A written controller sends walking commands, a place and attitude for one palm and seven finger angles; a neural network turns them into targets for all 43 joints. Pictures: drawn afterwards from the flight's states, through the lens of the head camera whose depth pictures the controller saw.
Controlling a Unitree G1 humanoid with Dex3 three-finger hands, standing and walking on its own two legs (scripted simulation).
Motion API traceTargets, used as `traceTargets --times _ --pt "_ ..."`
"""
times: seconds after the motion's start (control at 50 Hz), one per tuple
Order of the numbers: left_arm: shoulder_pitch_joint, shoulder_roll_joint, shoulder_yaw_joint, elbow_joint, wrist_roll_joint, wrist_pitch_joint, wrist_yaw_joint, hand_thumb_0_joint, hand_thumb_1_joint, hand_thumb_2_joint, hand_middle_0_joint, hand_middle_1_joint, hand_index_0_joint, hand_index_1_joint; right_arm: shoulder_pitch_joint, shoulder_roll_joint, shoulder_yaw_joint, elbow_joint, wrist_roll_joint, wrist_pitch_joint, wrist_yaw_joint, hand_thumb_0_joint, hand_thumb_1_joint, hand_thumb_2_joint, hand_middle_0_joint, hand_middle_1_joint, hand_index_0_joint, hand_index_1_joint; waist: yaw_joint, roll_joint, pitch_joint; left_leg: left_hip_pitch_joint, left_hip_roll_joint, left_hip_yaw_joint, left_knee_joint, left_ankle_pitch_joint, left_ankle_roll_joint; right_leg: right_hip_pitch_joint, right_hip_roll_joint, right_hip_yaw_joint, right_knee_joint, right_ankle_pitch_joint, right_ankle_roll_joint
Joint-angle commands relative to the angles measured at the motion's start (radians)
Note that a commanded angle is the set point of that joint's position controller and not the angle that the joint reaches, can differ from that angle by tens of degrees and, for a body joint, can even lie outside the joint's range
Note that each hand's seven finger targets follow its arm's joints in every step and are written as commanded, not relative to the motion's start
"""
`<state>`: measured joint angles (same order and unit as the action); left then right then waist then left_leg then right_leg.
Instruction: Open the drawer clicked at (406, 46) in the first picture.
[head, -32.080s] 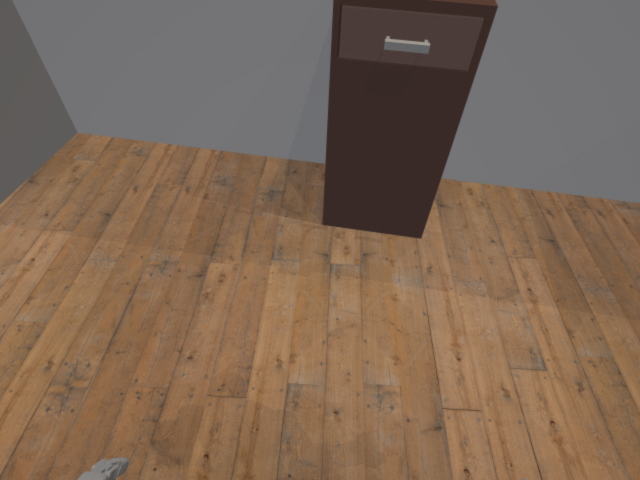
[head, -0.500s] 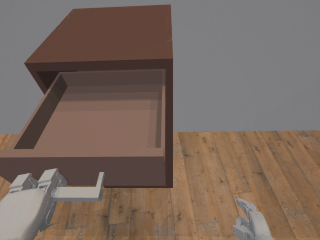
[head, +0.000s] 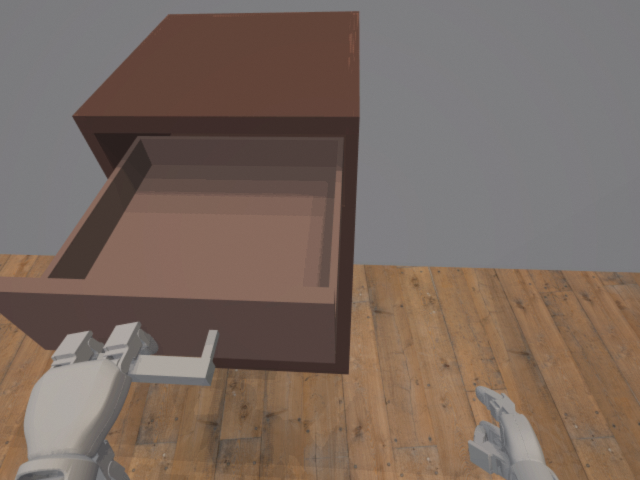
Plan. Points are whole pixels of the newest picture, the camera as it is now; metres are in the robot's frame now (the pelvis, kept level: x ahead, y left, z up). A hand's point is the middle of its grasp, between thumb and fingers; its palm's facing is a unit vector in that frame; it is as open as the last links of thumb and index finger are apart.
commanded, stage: lift the hand off the handle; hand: left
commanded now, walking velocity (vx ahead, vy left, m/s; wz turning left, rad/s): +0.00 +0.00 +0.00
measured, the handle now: (160, 352) +0.23 +0.22 +0.07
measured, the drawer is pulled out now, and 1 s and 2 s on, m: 0.30 0.30 0.30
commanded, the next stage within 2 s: draw the hand back to the body in 1.48 s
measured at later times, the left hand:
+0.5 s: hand (91, 383) +0.18 +0.27 +0.09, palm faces +0.09 -0.06 -0.99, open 13.5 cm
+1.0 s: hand (56, 341) +0.18 +0.27 +0.17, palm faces +0.17 -0.07 -0.98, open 13.6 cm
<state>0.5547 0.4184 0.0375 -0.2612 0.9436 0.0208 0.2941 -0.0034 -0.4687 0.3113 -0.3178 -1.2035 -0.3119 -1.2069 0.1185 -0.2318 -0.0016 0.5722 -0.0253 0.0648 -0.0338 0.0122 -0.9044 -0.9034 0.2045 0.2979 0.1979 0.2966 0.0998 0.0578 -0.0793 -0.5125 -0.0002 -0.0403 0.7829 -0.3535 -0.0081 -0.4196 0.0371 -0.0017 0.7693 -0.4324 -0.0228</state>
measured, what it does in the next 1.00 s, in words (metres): stands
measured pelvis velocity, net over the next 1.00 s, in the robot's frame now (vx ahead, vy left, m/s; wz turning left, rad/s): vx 0.00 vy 0.02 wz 0.01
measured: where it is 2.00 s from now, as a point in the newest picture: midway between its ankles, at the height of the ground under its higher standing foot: outside the picture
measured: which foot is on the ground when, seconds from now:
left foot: down 0.00-1.00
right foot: down 0.00-1.00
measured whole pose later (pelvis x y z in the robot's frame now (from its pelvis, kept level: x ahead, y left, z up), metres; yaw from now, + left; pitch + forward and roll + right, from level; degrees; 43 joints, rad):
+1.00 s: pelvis +0.00 +0.02 +0.03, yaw +0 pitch -2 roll -1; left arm 0.45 0.55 0.09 -0.53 0.83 0.12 0.06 0.00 -0.50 0.30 -0.32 -1.20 -0.36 -1.22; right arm 0.09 -0.23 0.05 0.58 0.01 0.07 -0.04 0.01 -0.90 -0.90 0.20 0.30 0.20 0.30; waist 0.13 0.10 -0.02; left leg -0.26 -0.02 -0.04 0.54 -0.25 0.01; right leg -0.15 0.02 0.01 0.50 -0.31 0.00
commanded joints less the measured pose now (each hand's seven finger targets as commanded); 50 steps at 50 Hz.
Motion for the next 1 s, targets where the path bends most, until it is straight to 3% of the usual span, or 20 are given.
traceTargets --times 0.0,0.04,0.16,0.3,0.34,0.4,0.46,0.48,0.54,0.58,0.62,0.66,0.7,0.76,0.8,0.84,0.9,0.96,0.98 --pt "-0.116 0.22 0.134 -0.187 0.057 -0.016 0.056 0.0 -0.5 0.3 -0.3 -1.2 -0.3 -1.2 -0.136 -0.091 -0.026 -0.143 -0.012 -0.046 -0.012 0.0 -0.9 -0.9 0.2 0.3 0.2 0.3 -0.006 0.02 -0.122 0.19 -0.022 0.028 -0.099 0.137 0.021 -0.079 -0.006 0.012 -0.166 0.182 -0.015" --pt "-0.095 0.167 0.093 -0.165 0.057 -0.004 0.056 0.0 -0.5 0.3 -0.3 -1.2 -0.3 -1.2 -0.135 -0.083 -0.027 -0.144 -0.006 -0.046 -0.005 0.0 -0.9 -0.9 0.2 0.3 0.2 0.3 -0.008 0.017 -0.109 0.186 -0.021 0.031 -0.099 0.146 0.023 -0.083 -0.006 -0.003 -0.155 0.2 -0.014" --pt "-0.16 0.191 0.107 -0.131 0.021 0.026 0.04 0.0 -0.5 0.3 -0.3 -1.2 -0.3 -1.2 -0.147 -0.087 -0.026 -0.135 0.007 -0.041 -0.022 0.0 -0.9 -0.9 0.2 0.3 0.2 0.3 -0.018 -0.03 -0.107 0.186 -0.023 0.031 -0.115 0.14 0.026 -0.053 -0.007 0.006 -0.177 0.224 -0.002" --pt "-0.168 0.285 0.194 -0.223 -0.013 0.019 0.02 0.0 -0.5 0.3 -0.3 -1.2 -0.3 -1.2 -0.173 -0.086 -0.016 -0.139 0.011 -0.048 -0.041 0.0 -0.9 -0.9 0.2 0.3 0.2 0.3 0.004 0.001 -0.127 0.238 -0.028 0.03 -0.14 0.165 0.026 0.015 -0.016 0.036 -0.228 0.241 -0.003" --pt "-0.159 0.248 0.163 -0.249 -0.025 0.007 0.012 0.0 -0.5 0.3 -0.3 -1.2 -0.3 -1.2 -0.169 -0.081 -0.017 -0.139 0.011 -0.058 -0.038 0.0 -0.9 -0.9 0.2 0.3 0.2 0.3 0.001 0.018 -0.114 0.254 -0.026 0.033 -0.148 0.177 0.028 0.012 -0.019 0.018 -0.231 0.248 0.0" --pt "-0.12 0.273 0.193 -0.275 -0.046 0.01 -0.004 0.0 -0.5 0.3 -0.3 -1.2 -0.3 -1.2 -0.177 -0.092 -0.016 -0.144 0.015 -0.058 -0.037 0.0 -0.9 -0.9 0.2 0.3 0.2 0.3 0.009 0.023 -0.119 0.266 -0.025 0.032 -0.164 0.2 0.024 0.047 -0.019 0.025 -0.249 0.277 0.0" --pt "-0.114 0.251 0.168 -0.29 -0.054 0.022 -0.029 0.0 -0.5 0.3 -0.3 -1.2 -0.3 -1.2 -0.178 -0.093 -0.014 -0.148 0.018 -0.056 -0.032 0.0 -0.9 -0.9 0.2 0.3 0.2 0.3 0.004 0.002 -0.076 0.27 -0.023 0.034 -0.182 0.199 0.026 0.042 -0.022 0.009 -0.263 0.265 0.008" --pt "-0.12 0.267 0.182 -0.282 -0.052 0.028 -0.037 0.0 -0.5 0.3 -0.3 -1.2 -0.3 -1.2 -0.174 -0.095 -0.017 -0.141 0.018 -0.053 -0.032 0.0 -0.9 -0.9 0.2 0.3 0.2 0.3 0.003 -0.023 -0.082 0.276 -0.021 0.036 -0.185 0.209 0.026 0.049 -0.022 0.009 -0.267 0.278 0.01" --pt "-0.106 0.271 0.182 -0.304 -0.064 0.045 -0.072 0.0 -0.5 0.3 -0.3 -1.2 -0.3 -1.2 -0.185 -0.099 -0.014 -0.147 0.024 -0.048 -0.03 0.0 -0.9 -0.9 0.2 0.3 0.2 0.3 0.012 -0.024 -0.069 0.288 -0.019 0.038 -0.211 0.215 0.025 0.079 -0.024 0.007 -0.283 0.281 0.01" --pt "-0.145 0.266 0.159 -0.346 -0.068 0.052 -0.093 0.0 -0.5 0.3 -0.3 -1.2 -0.3 -1.2 -0.184 -0.101 -0.01 -0.156 0.025 -0.046 -0.031 0.0 -0.9 -0.9 0.2 0.3 0.2 0.3 0.006 -0.002 -0.071 0.308 -0.016 0.038 -0.225 0.219 0.027 0.081 -0.026 -0.006 -0.293 0.263 0.014" --pt "-0.148 0.289 0.179 -0.358 -0.069 0.056 -0.11 0.0 -0.5 0.3 -0.3 -1.2 -0.3 -1.2 -0.183 -0.099 -0.005 -0.158 0.025 -0.051 -0.032 0.0 -0.9 -0.9 0.2 0.3 0.2 0.3 0.012 0.012 -0.067 0.328 -0.012 0.037 -0.239 0.22 0.027 0.092 -0.026 -0.006 -0.309 0.246 0.012" --pt "-0.163 0.285 0.169 -0.381 -0.072 0.058 -0.128 0.0 -0.5 0.3 -0.3 -1.2 -0.3 -1.2 -0.182 -0.102 -0.004 -0.161 0.025 -0.047 -0.033 0.0 -0.9 -0.9 0.2 0.3 0.2 0.3 0.011 -0.003 -0.063 0.338 -0.013 0.036 -0.249 0.235 0.028 0.107 -0.026 -0.013 -0.32 0.26 0.013" --pt "-0.193 0.297 0.181 -0.406 -0.073 0.064 -0.14 0.0 -0.5 0.3 -0.3 -1.2 -0.3 -1.2 -0.209 -0.099 0.004 -0.167 0.031 -0.048 -0.032 0.0 -0.9 -0.9 0.2 0.3 0.2 0.3 0.014 0.047 -0.049 0.354 -0.006 0.03 -0.266 0.234 0.022 0.115 -0.021 -0.007 -0.338 0.239 0.005" --pt "-0.236 0.306 0.178 -0.409 -0.075 0.062 -0.158 0.0 -0.5 0.3 -0.3 -1.2 -0.3 -1.2 -0.188 -0.098 0.002 -0.156 0.028 -0.049 -0.034 0.0 -0.9 -0.9 0.2 0.3 0.2 0.3 0.009 0.022 -0.044 0.371 -0.007 0.029 -0.282 0.245 0.024 0.125 -0.022 -0.022 -0.351 0.233 0.009" --pt "-0.233 0.326 0.208 -0.426 -0.088 0.069 -0.168 0.0 -0.5 0.3 -0.3 -1.2 -0.3 -1.2 -0.22 -0.096 0.012 -0.168 0.035 -0.055 -0.034 0.0 -0.9 -0.9 0.2 0.3 0.2 0.3 0.017 0.058 -0.046 0.379 -0.001 0.019 -0.298 0.244 0.019 0.151 -0.019 -0.015 -0.361 0.228 0.002" --pt "-0.249 0.308 0.181 -0.453 -0.089 0.066 -0.178 0.0 -0.5 0.3 -0.3 -1.2 -0.3 -1.2 -0.202 -0.095 0.008 -0.161 0.034 -0.053 -0.032 0.0 -0.9 -0.9 0.2 0.3 0.2 0.3 0.016 0.064 -0.062 0.4 -0.002 0.023 -0.305 0.267 0.02 0.159 -0.022 -0.025 -0.364 0.233 0.004" --pt "-0.215 0.334 0.223 -0.491 -0.112 0.077 -0.187 0.0 -0.5 0.3 -0.3 -1.2 -0.3 -1.2 -0.227 -0.1 0.014 -0.175 0.041 -0.063 -0.025 0.0 -0.9 -0.9 0.2 0.3 0.2 0.3 0.025 0.06 -0.086 0.404 0.004 0.014 -0.315 0.296 0.015 0.201 -0.018 -0.025 -0.367 0.27 0.001" --pt "-0.231 0.308 0.185 -0.461 -0.11 0.107 -0.215 0.0 -0.5 0.3 -0.3 -1.2 -0.3 -1.2 -0.21 -0.1 0.013 -0.158 0.039 -0.046 -0.012 0.0 -0.9 -0.9 0.2 0.3 0.2 0.3 0.017 0.027 -0.033 0.388 0.003 0.02 -0.339 0.296 0.013 0.189 -0.019 -0.043 -0.376 0.256 0.008" --pt "-0.244 0.325 0.197 -0.456 -0.108 0.118 -0.223 0.0 -0.5 0.3 -0.3 -1.2 -0.3 -1.2 -0.216 -0.103 0.014 -0.157 0.041 -0.045 -0.007 0.0 -0.9 -0.9 0.2 0.3 0.2 0.3 0.019 0.017 -0.032 0.384 0.003 0.019 -0.344 0.299 0.012 0.197 -0.021 -0.038 -0.376 0.264 0.008"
